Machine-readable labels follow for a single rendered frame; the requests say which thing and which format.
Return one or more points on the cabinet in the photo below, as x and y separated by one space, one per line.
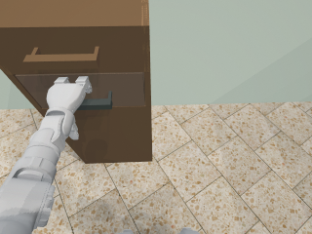
118 31

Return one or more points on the left robot hand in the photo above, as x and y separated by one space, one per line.
69 96

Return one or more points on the robot left upper arm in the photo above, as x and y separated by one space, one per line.
25 204

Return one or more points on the robot right shin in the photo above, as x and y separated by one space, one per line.
185 228

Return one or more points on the handle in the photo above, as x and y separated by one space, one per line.
62 61
97 103

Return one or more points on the drawer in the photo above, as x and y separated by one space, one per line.
128 88

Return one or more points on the left robot forearm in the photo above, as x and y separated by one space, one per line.
41 155

